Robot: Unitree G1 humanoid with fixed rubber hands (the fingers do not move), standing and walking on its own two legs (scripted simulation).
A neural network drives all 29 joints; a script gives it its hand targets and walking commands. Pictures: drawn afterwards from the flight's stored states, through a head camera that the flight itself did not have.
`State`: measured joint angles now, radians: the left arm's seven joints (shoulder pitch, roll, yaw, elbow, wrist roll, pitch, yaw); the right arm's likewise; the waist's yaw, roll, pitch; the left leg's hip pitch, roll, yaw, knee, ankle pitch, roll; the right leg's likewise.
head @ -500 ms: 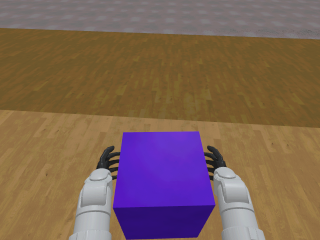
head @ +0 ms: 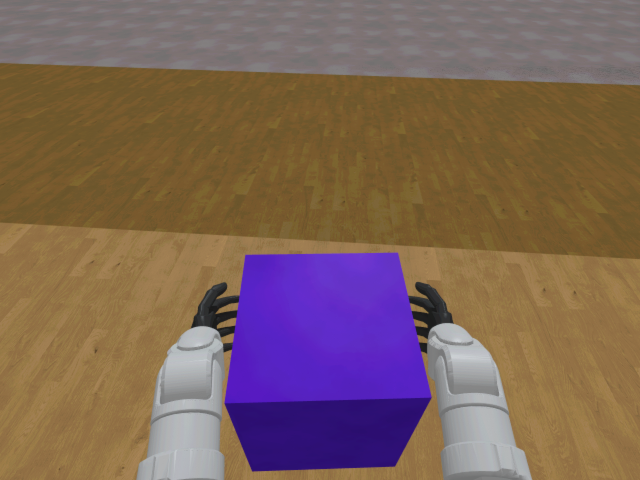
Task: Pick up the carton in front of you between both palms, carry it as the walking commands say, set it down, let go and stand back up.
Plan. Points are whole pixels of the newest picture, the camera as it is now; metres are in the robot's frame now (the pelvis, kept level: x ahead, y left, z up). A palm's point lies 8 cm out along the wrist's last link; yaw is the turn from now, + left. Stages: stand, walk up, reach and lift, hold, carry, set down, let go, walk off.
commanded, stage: hold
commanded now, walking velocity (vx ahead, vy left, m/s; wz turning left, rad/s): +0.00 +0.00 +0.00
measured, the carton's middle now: (323, 364) +0.29 +0.00 -0.02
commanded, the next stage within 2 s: carry in 0.08 s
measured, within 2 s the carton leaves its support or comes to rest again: neither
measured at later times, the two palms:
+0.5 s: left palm (212, 267) +0.39 +0.15 +0.08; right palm (425, 270) +0.38 -0.15 +0.08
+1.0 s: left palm (231, 166) +0.66 +0.17 +0.09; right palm (387, 168) +0.64 -0.13 +0.09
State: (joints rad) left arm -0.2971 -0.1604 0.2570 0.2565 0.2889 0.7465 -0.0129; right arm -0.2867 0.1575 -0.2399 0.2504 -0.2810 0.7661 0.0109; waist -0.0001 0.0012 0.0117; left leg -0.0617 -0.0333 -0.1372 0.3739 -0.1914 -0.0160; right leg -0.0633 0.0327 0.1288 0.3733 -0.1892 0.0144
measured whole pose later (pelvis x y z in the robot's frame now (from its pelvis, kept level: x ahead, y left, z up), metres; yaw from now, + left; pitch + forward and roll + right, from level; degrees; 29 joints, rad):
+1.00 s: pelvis +0.40 +0.03 -0.01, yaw -1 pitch +5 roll -2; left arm -0.05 -0.13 0.06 -0.49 0.07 1.22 0.12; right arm -0.05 0.13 -0.07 -0.48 -0.05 1.24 -0.13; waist -0.05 0.02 -0.14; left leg 0.06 0.04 0.18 0.24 -0.39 0.00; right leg -0.60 -0.06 -0.19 0.60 -0.11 -0.02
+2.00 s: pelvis +1.09 +0.03 +0.00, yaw +0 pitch +4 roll -1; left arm -0.03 -0.13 0.05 -0.56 0.07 1.21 0.12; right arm -0.03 0.13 -0.05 -0.54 -0.05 1.21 -0.12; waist -0.01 0.00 -0.10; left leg 0.04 0.04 0.22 0.23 -0.33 0.00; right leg -0.59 -0.09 -0.18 0.58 -0.05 -0.01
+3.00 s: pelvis +1.77 +0.05 -0.04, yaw +1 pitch +6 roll +0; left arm -0.50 -0.11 0.25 -0.25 0.05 1.09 0.14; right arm -0.51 0.12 -0.24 -0.21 -0.01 1.08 -0.15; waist -0.05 -0.02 0.06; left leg -0.11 -0.05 0.13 0.49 -0.41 0.10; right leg -0.61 0.01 -0.12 0.51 0.07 -0.06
